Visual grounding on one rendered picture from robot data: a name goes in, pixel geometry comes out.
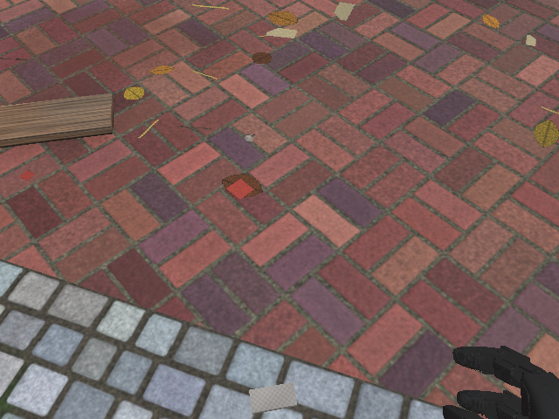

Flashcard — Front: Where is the right robot hand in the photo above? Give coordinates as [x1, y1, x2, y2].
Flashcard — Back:
[443, 346, 559, 419]

